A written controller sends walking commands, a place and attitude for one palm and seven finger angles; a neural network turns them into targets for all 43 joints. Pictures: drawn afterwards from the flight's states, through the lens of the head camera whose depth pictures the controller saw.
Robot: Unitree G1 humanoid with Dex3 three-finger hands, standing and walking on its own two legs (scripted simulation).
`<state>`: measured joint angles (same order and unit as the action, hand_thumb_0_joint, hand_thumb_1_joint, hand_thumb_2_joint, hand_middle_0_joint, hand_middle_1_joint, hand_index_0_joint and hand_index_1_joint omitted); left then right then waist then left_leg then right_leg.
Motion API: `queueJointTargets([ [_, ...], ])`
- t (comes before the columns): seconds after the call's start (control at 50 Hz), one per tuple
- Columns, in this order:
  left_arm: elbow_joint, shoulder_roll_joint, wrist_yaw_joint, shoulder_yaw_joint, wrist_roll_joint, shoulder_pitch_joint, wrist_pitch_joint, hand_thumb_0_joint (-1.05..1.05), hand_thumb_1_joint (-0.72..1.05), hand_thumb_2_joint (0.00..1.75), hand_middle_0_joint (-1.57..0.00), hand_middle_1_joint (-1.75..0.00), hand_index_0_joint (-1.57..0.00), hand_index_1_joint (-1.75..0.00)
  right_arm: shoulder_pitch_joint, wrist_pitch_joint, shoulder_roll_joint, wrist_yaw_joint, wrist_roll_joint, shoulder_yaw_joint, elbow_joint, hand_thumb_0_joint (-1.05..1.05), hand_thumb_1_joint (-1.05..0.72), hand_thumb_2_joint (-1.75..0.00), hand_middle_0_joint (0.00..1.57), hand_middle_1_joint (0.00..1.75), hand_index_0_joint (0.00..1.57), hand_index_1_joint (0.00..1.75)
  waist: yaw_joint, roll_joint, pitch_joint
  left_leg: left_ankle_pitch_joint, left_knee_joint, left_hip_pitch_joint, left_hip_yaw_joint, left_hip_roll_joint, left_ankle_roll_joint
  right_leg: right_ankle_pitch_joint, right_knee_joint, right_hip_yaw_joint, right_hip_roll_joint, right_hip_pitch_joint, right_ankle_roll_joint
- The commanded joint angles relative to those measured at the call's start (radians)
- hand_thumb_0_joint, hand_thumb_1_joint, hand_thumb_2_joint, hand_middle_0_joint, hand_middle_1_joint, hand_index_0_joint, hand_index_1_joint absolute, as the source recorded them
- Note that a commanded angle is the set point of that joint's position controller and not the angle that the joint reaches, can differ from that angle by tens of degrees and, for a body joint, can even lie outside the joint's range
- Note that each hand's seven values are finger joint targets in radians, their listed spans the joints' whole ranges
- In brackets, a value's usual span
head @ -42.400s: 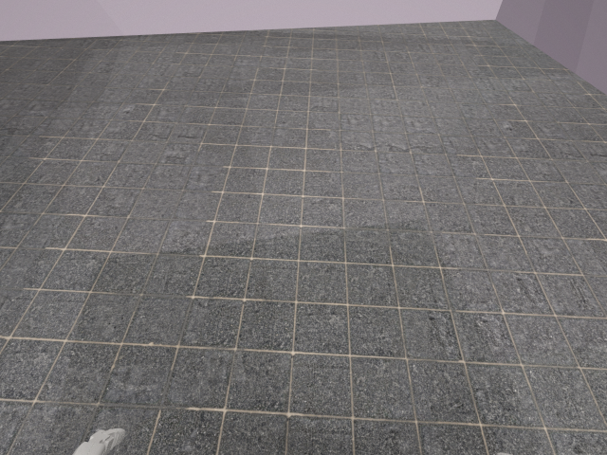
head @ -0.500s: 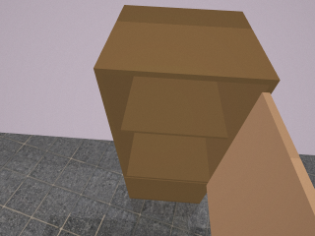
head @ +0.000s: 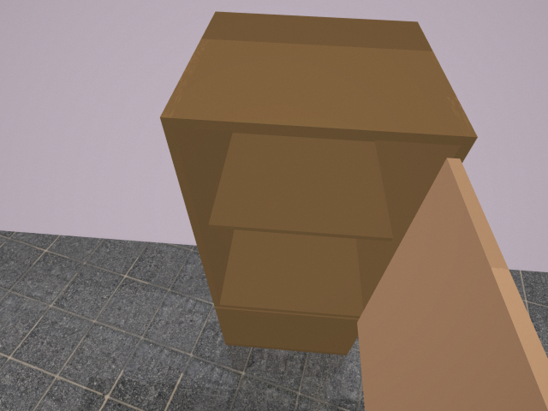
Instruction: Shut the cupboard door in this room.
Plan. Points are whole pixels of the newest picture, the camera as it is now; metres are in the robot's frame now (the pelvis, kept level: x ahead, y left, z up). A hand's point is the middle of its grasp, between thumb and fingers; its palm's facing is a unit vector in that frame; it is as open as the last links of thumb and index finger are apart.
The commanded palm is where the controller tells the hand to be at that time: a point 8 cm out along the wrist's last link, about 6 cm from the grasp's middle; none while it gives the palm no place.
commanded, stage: turn or walk to find it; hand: left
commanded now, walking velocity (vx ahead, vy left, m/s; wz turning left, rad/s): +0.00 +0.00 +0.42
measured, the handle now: out of the picture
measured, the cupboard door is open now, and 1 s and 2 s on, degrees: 90 95 81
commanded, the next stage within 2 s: none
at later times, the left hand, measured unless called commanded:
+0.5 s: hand out of the picture -0.03 +0.19 -0.19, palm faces +0.21 -0.95 -0.21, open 7.4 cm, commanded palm none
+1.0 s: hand out of the picture -0.03 +0.15 -0.16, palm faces +0.38 -0.89 -0.24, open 7.3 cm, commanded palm none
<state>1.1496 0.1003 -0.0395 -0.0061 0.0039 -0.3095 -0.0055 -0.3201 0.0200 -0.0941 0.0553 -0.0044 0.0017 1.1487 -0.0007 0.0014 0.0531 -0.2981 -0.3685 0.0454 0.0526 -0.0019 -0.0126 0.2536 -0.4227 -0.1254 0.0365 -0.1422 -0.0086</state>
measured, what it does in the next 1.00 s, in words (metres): steps on the spot, turning left: right foot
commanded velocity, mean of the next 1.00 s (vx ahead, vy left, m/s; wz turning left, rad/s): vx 0.00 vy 0.00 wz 0.42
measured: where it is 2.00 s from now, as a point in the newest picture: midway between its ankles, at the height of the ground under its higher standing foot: outside the picture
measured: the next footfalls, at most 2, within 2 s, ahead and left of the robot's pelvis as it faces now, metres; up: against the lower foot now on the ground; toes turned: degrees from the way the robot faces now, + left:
right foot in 0.74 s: +0.02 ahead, -0.12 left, +0.00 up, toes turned +16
left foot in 1.22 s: -0.09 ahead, +0.09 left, +0.00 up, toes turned +32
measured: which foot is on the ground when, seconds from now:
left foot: down 0.00-0.74, up 0.76-1.00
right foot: down 0.00-0.42, up 0.44-0.72, down 0.74-1.00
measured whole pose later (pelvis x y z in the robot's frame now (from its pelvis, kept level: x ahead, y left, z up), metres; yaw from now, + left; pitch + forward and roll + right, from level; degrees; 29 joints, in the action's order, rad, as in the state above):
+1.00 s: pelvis -0.04 -0.05 +0.00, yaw +23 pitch -1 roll +1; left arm 0.94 0.15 -0.02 -0.06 0.01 -0.18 0.01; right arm -0.33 -0.07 -0.23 0.00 -0.02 0.10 1.00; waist 0.07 -0.02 0.09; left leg -0.35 -1.13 0.49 -0.04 0.00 0.06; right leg 0.27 -0.46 -0.13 0.02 -0.17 -0.05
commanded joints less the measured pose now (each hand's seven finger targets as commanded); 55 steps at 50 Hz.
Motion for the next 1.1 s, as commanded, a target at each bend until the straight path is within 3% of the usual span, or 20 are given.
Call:
queueJointTargets([
  [0.0,-0.028,0.097,-0.009,-0.02,0.001,-0.078,-0.009,0.0,0.9,0.9,-0.2,-0.3,-0.2,-0.3,-0.087,-0.002,-0.076,0.001,0.001,0.02,-0.022,0.0,-0.9,-0.9,0.2,0.3,0.2,0.3,-0.006,-0.012,0.041,0.288,0.018,0.124,-0.099,0.103,-0.014,-0.233,0.02,0.084,0.108,0.012,-0.021],
  [0.18,-0.077,0.144,-0.008,-0.061,0.007,-0.051,0.009,0.0,0.9,0.9,-0.2,-0.3,-0.2,-0.3,-0.037,-0.031,-0.1,-0.012,-0.002,0.047,-0.081,0.0,-0.9,-0.9,0.2,0.3,0.2,0.3,-0.014,0.03,0.035,0.17,-0.1,0.274,-0.141,0.068,-0.021,-0.084,-0.022,0.082,0.173,-0.016,-0.05],
  [0.3,-0.124,0.206,-0.008,-0.085,0.015,-0.002,0.013,0.0,0.9,0.9,-0.2,-0.3,-0.2,-0.3,-0.011,-0.047,-0.091,-0.027,-0.005,0.063,-0.122,0.0,-0.9,-0.9,0.2,0.3,0.2,0.3,-0.009,0.129,0.0,-0.045,-0.301,0.278,-0.049,0.021,0.015,-0.067,0.038,0.145,0.342,-0.07,-0.138],
  [0.34,-0.142,0.217,-0.008,-0.091,0.018,0.036,0.017,0.0,0.9,0.9,-0.2,-0.3,-0.2,-0.3,-0.018,-0.047,-0.089,-0.037,-0.008,0.064,-0.121,0.0,-0.9,-0.9,0.2,0.3,0.2,0.3,0.006,0.104,-0.003,-0.029,-0.206,0.207,-0.037,0.038,0.016,-0.038,-0.015,0.085,0.331,-0.135,-0.113],
  [0.36,-0.155,0.21,-0.005,-0.091,0.016,0.057,0.023,0.0,0.9,0.9,-0.2,-0.3,-0.2,-0.3,-0.042,-0.043,-0.1,-0.04,-0.01,0.065,-0.12,0.0,-0.9,-0.9,0.2,0.3,0.2,0.3,0.018,0.018,-0.01,0.07,-0.115,0.176,-0.102,0.062,-0.006,0.023,-0.095,0.023,0.265,-0.174,-0.065],
  [0.38,-0.173,0.175,0.004,-0.086,0.011,0.078,0.027,0.0,0.9,0.9,-0.2,-0.3,-0.2,-0.3,-0.055,-0.038,-0.149,-0.038,-0.016,0.072,-0.123,0.0,-0.9,-0.9,0.2,0.3,0.2,0.3,0.032,-0.175,0.013,0.171,-0.008,0.187,-0.317,0.156,-0.059,0.111,-0.27,-0.049,0.123,-0.241,0.001],
  [0.4,-0.204,0.146,0.003,-0.074,0.009,0.137,0.027,0.0,0.9,0.9,-0.2,-0.3,-0.2,-0.3,-0.087,-0.028,-0.195,-0.027,-0.02,0.081,-0.116,0.0,-0.9,-0.9,0.2,0.3,0.2,0.3,0.059,-0.322,0.021,0.349,0.097,0.145,-0.558,0.275,-0.15,0.302,-0.482,-0.022,0.02,-0.349,0.034],
  [0.42,-0.206,0.156,0.001,-0.075,0.013,0.166,0.033,0.0,0.9,0.9,-0.2,-0.3,-0.2,-0.3,-0.093,-0.028,-0.207,-0.015,-0.014,0.084,-0.1,0.0,-0.9,-0.9,0.2,0.3,0.2,0.3,0.055,-0.234,0.022,0.383,0.107,0.146,-0.563,0.297,-0.195,0.328,-0.608,0.089,0.037,-0.388,0.022],
  [0.48,-0.196,0.153,0.014,-0.079,0.011,0.147,0.029,0.0,0.9,0.9,-0.2,-0.3,-0.2,-0.3,-0.016,-0.022,-0.19,-0.01,-0.01,0.075,-0.127,0.0,-0.9,-0.9,0.2,0.3,0.2,0.3,0.005,-0.14,-0.018,0.353,0.07,0.124,-0.454,0.232,-0.193,0.223,-0.67,0.122,0.038,-0.408,0.033],
  [0.52,-0.202,0.148,0.018,-0.075,0.004,0.155,0.029,0.0,0.9,0.9,-0.2,-0.3,-0.2,-0.3,-0.003,-0.025,-0.208,-0.009,-0.012,0.076,-0.137,0.0,-0.9,-0.9,0.2,0.3,0.2,0.3,0.007,-0.115,-0.051,0.359,0.065,0.094,-0.407,0.191,-0.178,0.197,-0.6,0.122,0.023,-0.381,0.046],
  [0.6,-0.233,0.139,0.018,-0.064,-0.007,0.191,0.028,0.0,0.9,0.9,-0.2,-0.3,-0.2,-0.3,-0.01,-0.039,-0.235,-0.013,-0.016,0.082,-0.147,0.0,-0.9,-0.9,0.2,0.3,0.2,0.3,0.027,-0.131,-0.07,0.413,0.043,0.068,-0.437,0.179,-0.177,0.229,-0.382,0.117,-0.01,-0.298,0.049],
  [0.68,-0.224,0.172,0.01,-0.065,-0.01,0.092,0.012,0.0,0.9,0.9,-0.2,-0.3,-0.2,-0.3,0.023,-0.047,-0.238,-0.025,-0.01,0.092,-0.166,0.0,-0.9,-0.9,0.2,0.3,0.2,0.3,-0.022,-0.111,-0.118,0.378,-0.066,0.163,-0.416,0.115,-0.107,0.004,0.019,0.1,-0.03,-0.027,0.049],
  [0.7,-0.216,0.208,0.005,-0.073,-0.004,0.054,0.002,0.0,0.9,0.9,-0.2,-0.3,-0.2,-0.3,0.016,-0.045,-0.214,-0.034,-0.003,0.092,-0.17,0.0,-0.9,-0.9,0.2,0.3,0.2,0.3,-0.03,-0.022,-0.148,0.219,-0.131,0.266,-0.353,0.06,-0.049,-0.12,0.122,0.144,0.041,0.128,0.047],
  [0.72,-0.219,0.287,-0.006,-0.09,0.007,0.033,-0.007,0.0,0.9,0.9,-0.2,-0.3,-0.2,-0.3,-0.001,-0.042,-0.155,-0.042,0.004,0.088,-0.192,0.0,-0.9,-0.9,0.2,0.3,0.2,0.3,-0.032,0.2,-0.15,-0.092,-0.291,0.492,-0.206,-0.04,0.018,-0.187,0.136,0.373,0.28,0.289,-0.016],
  [0.74,-0.238,0.323,-0.003,-0.095,0.009,0.017,-0.002,0.0,0.9,0.9,-0.2,-0.3,-0.2,-0.3,0.036,-0.045,-0.169,-0.036,-0.007,0.096,-0.23,0.0,-0.9,-0.9,0.2,0.3,0.2,0.3,-0.052,0.188,-0.078,-0.308,-0.484,0.544,-0.135,-0.072,0.041,-0.304,0.131,0.482,0.439,0.157,-0.11],
  [0.76,-0.249,0.303,0.0,-0.092,0.008,0.039,-0.002,0.0,0.9,0.9,-0.2,-0.3,-0.2,-0.3,0.047,-0.053,-0.188,-0.035,-0.014,0.103,-0.226,0.0,-0.9,-0.9,0.2,0.3,0.2,0.3,-0.037,0.052,-0.027,-0.287,-0.628,0.526,-0.166,-0.034,0.038,-0.265,0.133,0.441,0.431,0.028,-0.158],
  [0.8,-0.268,0.263,-0.002,-0.087,0.005,0.131,0.004,0.0,0.9,0.9,-0.2,-0.3,-0.2,-0.3,0.037,-0.077,-0.168,-0.045,-0.016,0.104,-0.193,0.0,-0.9,-0.9,0.2,0.3,0.2,0.3,0.005,-0.034,0.063,-0.175,-0.759,0.49,-0.157,0.0,0.041,-0.112,0.174,0.358,0.335,-0.106,-0.157],
  [0.84,-0.277,0.235,0.006,-0.078,0.006,0.158,-0.006,0.0,0.9,0.9,-0.2,-0.3,-0.2,-0.3,-0.017,-0.08,-0.152,-0.057,-0.015,0.098,-0.174,0.0,-0.9,-0.9,0.2,0.3,0.2,0.3,0.033,0.012,0.073,-0.08,-0.812,0.493,-0.119,0.002,0.05,-0.1,0.176,0.228,0.264,-0.123,-0.124],
  [0.88,-0.274,0.222,0.006,-0.077,0.007,0.154,-0.01,0.0,0.9,0.9,-0.2,-0.3,-0.2,-0.3,-0.024,-0.084,-0.163,-0.062,-0.014,0.108,-0.18,0.0,-0.9,-0.9,0.2,0.3,0.2,0.3,0.033,0.095,0.063,-0.039,-0.822,0.498,-0.109,0.012,0.062,-0.096,0.189,0.19,0.249,-0.106,-0.121],
  [1.08,-0.259,0.274,0.007,-0.107,0.021,0.065,0.009,0.0,0.9,0.9,-0.2,-0.3,-0.2,-0.3,0.098,-0.067,-0.151,-0.062,-0.004,0.083,-0.238,0.0,-0.9,-0.9,0.2,0.3,0.2,0.3,-0.044,0.177,-0.02,-0.159,-0.44,0.388,-0.023,0.019,0.061,-0.273,0.077,0.128,0.301,0.04,-0.158],
])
